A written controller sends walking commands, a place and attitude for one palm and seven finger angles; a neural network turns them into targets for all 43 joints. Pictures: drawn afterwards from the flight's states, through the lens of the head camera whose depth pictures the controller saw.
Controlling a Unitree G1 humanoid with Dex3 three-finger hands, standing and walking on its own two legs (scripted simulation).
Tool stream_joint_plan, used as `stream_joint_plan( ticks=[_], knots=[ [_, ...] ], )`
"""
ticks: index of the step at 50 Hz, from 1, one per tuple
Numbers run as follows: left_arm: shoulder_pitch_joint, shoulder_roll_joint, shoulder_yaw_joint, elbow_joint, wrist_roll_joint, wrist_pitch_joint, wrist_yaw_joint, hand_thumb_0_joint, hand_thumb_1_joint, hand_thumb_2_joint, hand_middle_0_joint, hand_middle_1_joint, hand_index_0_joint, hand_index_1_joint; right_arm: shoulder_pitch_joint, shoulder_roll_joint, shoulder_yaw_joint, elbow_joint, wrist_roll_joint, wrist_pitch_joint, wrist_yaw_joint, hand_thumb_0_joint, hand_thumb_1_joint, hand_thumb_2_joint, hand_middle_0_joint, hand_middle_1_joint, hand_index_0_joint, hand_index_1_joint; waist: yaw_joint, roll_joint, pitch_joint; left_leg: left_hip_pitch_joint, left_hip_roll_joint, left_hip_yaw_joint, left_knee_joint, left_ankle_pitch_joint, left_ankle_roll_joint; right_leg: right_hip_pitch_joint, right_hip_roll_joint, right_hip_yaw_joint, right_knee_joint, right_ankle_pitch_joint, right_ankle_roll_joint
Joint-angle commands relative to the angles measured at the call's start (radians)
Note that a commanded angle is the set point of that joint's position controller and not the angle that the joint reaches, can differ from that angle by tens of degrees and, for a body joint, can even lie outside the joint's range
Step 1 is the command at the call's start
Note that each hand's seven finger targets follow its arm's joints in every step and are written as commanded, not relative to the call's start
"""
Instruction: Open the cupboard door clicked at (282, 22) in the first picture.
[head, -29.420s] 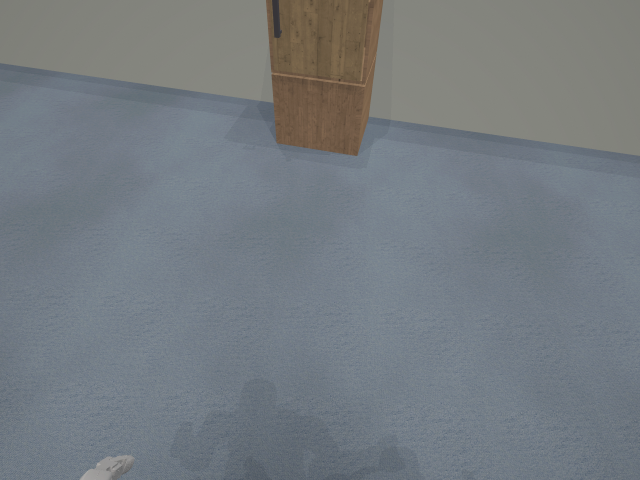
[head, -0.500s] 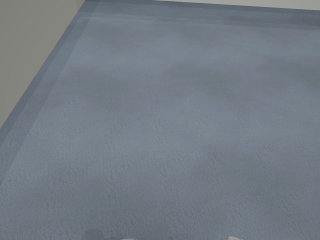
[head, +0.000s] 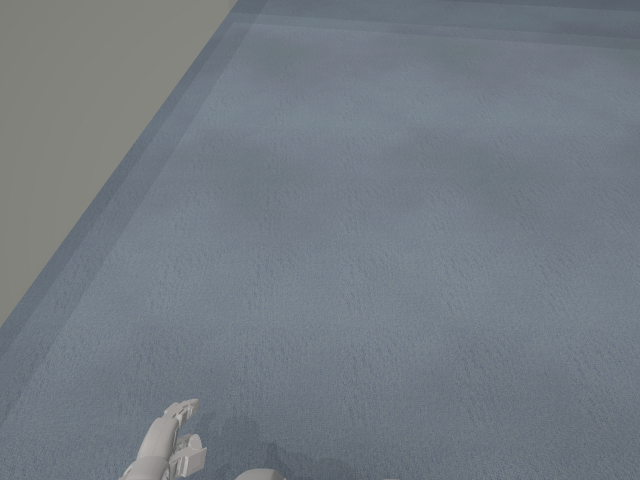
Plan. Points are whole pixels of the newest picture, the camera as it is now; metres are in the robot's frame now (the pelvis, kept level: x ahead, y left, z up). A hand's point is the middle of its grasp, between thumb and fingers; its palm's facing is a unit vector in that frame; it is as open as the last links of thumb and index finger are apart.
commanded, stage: turn to face it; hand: left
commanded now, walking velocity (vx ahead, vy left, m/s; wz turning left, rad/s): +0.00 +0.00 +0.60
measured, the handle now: out of the picture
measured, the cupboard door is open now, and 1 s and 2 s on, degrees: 43 43 43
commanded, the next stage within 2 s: none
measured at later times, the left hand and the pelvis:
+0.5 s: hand out of the picture -0.02 +0.24 -0.18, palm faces +0.36 -0.90 -0.27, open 7.4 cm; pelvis +0.02 +0.01 +0.00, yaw +20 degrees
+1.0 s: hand out of the picture +0.04 +0.16 -0.14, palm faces +0.55 -0.79 -0.27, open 7.4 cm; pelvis +0.07 -0.06 +0.01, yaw +37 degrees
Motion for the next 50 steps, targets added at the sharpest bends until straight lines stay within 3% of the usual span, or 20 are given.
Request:
stream_joint_plan(
  ticks=[1,6,14,17,18,19,20,24,26,30,35,37,39,40,41,42,43,45,47,50],
  knots=[
    [0.119,0.131,0.044,-0.036,0.001,0.003,0.021,0.000,0.900,0.900,-0.200,-0.300,-0.200,-0.300,-0.005,-0.056,-0.013,-0.083,-0.006,0.022,0.023,0.000,-0.900,-0.900,0.200,0.300,0.200,0.300,0.040,-0.165,-0.089,-0.136,0.091,0.021,0.193,0.119,-0.023,0.137,-0.295,0.094,-0.237,0.645,-0.025],
    [0.163,0.144,0.052,-0.034,0.004,-0.007,0.014,0.000,0.900,0.900,-0.200,-0.300,-0.200,-0.300,-0.074,-0.063,-0.016,-0.115,-0.010,0.036,0.038,0.000,-0.900,-0.900,0.200,0.300,0.200,0.300,0.045,-0.165,-0.084,-0.136,0.096,0.068,0.050,0.181,-0.037,0.171,-0.285,0.000,-0.245,0.606,-0.015],
    [0.229,0.198,0.076,-0.023,0.022,0.003,0.007,0.000,0.900,0.900,-0.200,-0.300,-0.200,-0.300,-0.227,-0.074,-0.009,-0.210,-0.009,0.017,0.048,0.000,-0.900,-0.900,0.200,0.300,0.200,0.300,0.095,-0.203,-0.102,-0.039,0.077,0.141,-0.312,0.134,-0.001,0.255,-0.349,-0.029,-0.135,0.647,-0.036],
    [0.208,0.232,0.085,-0.036,0.011,0.004,-0.002,0.000,0.900,0.900,-0.200,-0.300,-0.200,-0.300,-0.121,-0.131,-0.023,-0.200,-0.014,0.007,0.046,0.000,-0.900,-0.900,0.200,0.300,0.200,0.300,0.026,-0.134,-0.177,0.201,0.049,0.151,-0.542,0.309,0.029,0.179,-0.327,-0.096,0.064,0.604,0.026],
    [0.194,0.207,0.081,-0.057,0.004,0.009,-0.007,0.000,0.900,0.900,-0.200,-0.300,-0.200,-0.300,-0.039,-0.216,-0.045,-0.183,-0.021,-0.001,0.042,0.000,-0.900,-0.900,0.200,0.300,0.200,0.300,-0.025,0.052,-0.239,0.399,0.185,-0.028,-0.635,0.541,0.095,-0.014,-0.255,-0.124,0.260,0.325,0.088],
    [0.137,0.142,0.056,-0.108,-0.002,0.014,-0.012,0.000,0.900,0.900,-0.200,-0.300,-0.200,-0.300,0.020,-0.330,-0.070,-0.183,-0.022,-0.004,0.036,0.000,-0.900,-0.900,0.200,0.300,0.200,0.300,-0.057,0.331,-0.233,0.483,0.460,-0.403,-0.690,0.952,0.242,-0.289,-0.093,-0.082,0.520,-0.353,0.162],
    [0.093,0.175,0.058,-0.131,0.007,0.032,-0.005,0.000,0.900,0.900,-0.200,-0.300,-0.200,-0.300,0.044,-0.337,-0.066,-0.165,-0.014,0.002,0.026,0.000,-0.900,-0.900,0.200,0.300,0.200,0.300,-0.053,0.189,-0.246,0.467,0.508,-0.402,-0.672,1.007,0.316,-0.332,-0.086,0.075,0.610,-0.372,0.147],
    [0.145,0.178,0.070,-0.061,0.012,0.048,-0.013,0.000,0.900,0.900,-0.200,-0.300,-0.200,-0.300,-0.152,-0.257,-0.035,-0.214,-0.014,-0.016,0.003,0.000,-0.900,-0.900,0.200,0.300,0.200,0.300,0.047,0.140,-0.154,0.289,0.308,-0.207,-0.709,0.757,0.205,-0.297,-0.083,0.133,0.631,-0.112,0.166],
    [0.178,0.166,0.071,-0.044,0.012,0.050,-0.017,0.000,0.900,0.900,-0.200,-0.300,-0.200,-0.300,-0.154,-0.245,-0.032,-0.212,-0.011,-0.024,0.005,0.000,-0.900,-0.900,0.200,0.300,0.200,0.300,0.065,0.101,-0.158,0.285,0.262,-0.171,-0.713,0.759,0.186,-0.271,-0.063,0.122,0.607,-0.057,0.174],
    [0.152,0.157,0.066,-0.056,0.008,0.049,-0.014,0.000,0.900,0.900,-0.200,-0.300,-0.200,-0.300,-0.120,-0.243,-0.035,-0.193,-0.011,-0.027,0.007,0.000,-0.900,-0.900,0.200,0.300,0.200,0.300,0.058,0.090,-0.159,0.291,0.252,-0.207,-0.718,0.736,0.203,-0.247,-0.049,0.125,0.491,-0.058,0.184],
    [0.097,0.147,0.056,-0.088,0.001,0.045,-0.013,0.000,0.900,0.900,-0.200,-0.300,-0.200,-0.300,-0.121,-0.249,-0.050,-0.183,-0.019,-0.014,0.013,0.000,-0.900,-0.900,0.200,0.300,0.200,0.300,0.044,0.162,-0.144,0.232,0.229,-0.259,-0.695,0.657,0.200,-0.128,-0.003,0.100,0.236,-0.122,0.172],
    [0.129,0.146,0.056,-0.083,-0.004,0.040,-0.011,0.000,0.900,0.900,-0.200,-0.300,-0.200,-0.300,-0.142,-0.246,-0.055,-0.190,-0.018,-0.008,0.012,0.000,-0.900,-0.900,0.200,0.300,0.200,0.300,0.057,0.184,-0.153,0.179,0.218,-0.291,-0.661,0.675,0.189,-0.023,0.028,0.089,0.112,-0.102,0.159],
    [0.214,0.167,0.064,-0.063,-0.004,0.025,-0.008,0.000,0.900,0.900,-0.200,-0.300,-0.200,-0.300,-0.181,-0.237,-0.059,-0.202,-0.008,-0.005,0.012,0.000,-0.900,-0.900,0.200,0.300,0.200,0.300,0.107,0.131,-0.174,0.070,0.168,-0.277,-0.583,0.600,0.139,0.172,0.032,0.082,-0.113,0.069,0.151],
    [0.269,0.226,0.078,-0.053,0.005,0.013,0.001,0.000,0.900,0.900,-0.200,-0.300,-0.200,-0.300,-0.176,-0.181,-0.053,-0.213,0.003,-0.006,0.016,0.000,-0.900,-0.900,0.200,0.300,0.200,0.300,0.131,-0.039,-0.212,-0.077,0.089,-0.212,-0.453,0.373,0.079,0.348,-0.122,0.223,-0.270,0.100,0.116],
    [0.273,0.323,0.097,-0.057,0.021,0.010,0.010,0.000,0.900,0.900,-0.200,-0.300,-0.200,-0.300,-0.171,-0.112,-0.042,-0.240,0.003,-0.007,0.020,0.000,-0.900,-0.900,0.200,0.300,0.200,0.300,0.137,-0.357,-0.191,-0.243,-0.065,-0.005,-0.187,-0.031,-0.009,0.381,-0.419,0.506,-0.323,0.227,-0.004],
    [0.258,0.314,0.086,-0.062,0.013,0.014,0.015,0.000,0.900,0.900,-0.200,-0.300,-0.200,-0.300,-0.182,-0.163,-0.047,-0.235,-0.005,-0.002,0.022,0.000,-0.900,-0.900,0.200,0.300,0.200,0.300,0.133,-0.300,-0.184,-0.206,-0.008,-0.044,0.036,-0.099,0.003,0.255,-0.486,0.487,-0.300,0.332,-0.078],
    [0.188,0.250,0.072,-0.074,0.013,0.012,0.017,0.000,0.900,0.900,-0.200,-0.300,-0.200,-0.300,-0.153,-0.159,-0.049,-0.216,-0.009,0.006,0.027,0.000,-0.900,-0.900,0.200,0.300,0.200,0.300,0.085,-0.226,-0.143,-0.206,0.027,-0.067,0.132,-0.015,0.004,0.204,-0.416,0.373,-0.283,0.323,-0.082],
    [0.113,0.188,0.056,-0.094,0.005,0.017,0.017,0.000,0.900,0.900,-0.200,-0.300,-0.200,-0.300,-0.148,-0.143,-0.048,-0.173,-0.012,0.026,0.037,0.000,-0.900,-0.900,0.200,0.300,0.200,0.300,0.048,-0.225,-0.087,-0.194,0.057,-0.025,0.196,0.104,-0.020,0.157,-0.299,0.226,-0.249,0.399,-0.038],
    [0.129,0.171,0.052,-0.093,0.005,0.009,0.014,0.000,0.900,0.900,-0.200,-0.300,-0.200,-0.300,-0.150,-0.120,-0.038,-0.172,-0.010,0.030,0.045,0.000,-0.900,-0.900,0.200,0.300,0.200,0.300,0.048,-0.225,-0.084,-0.189,0.055,0.011,0.138,0.148,-0.033,0.189,-0.264,0.123,-0.232,0.509,-0.019],
    [0.195,0.186,0.062,-0.073,0.008,0.006,0.015,0.000,0.900,0.900,-0.200,-0.300,-0.200,-0.300,-0.194,-0.107,-0.030,-0.174,-0.007,0.032,0.048,0.000,-0.900,-0.900,0.200,0.300,0.200,0.300,0.078,-0.200,-0.103,-0.173,0.058,0.049,0.001,0.141,-0.043,0.282,-0.277,0.082,-0.215,0.577,-0.020]
  ],
)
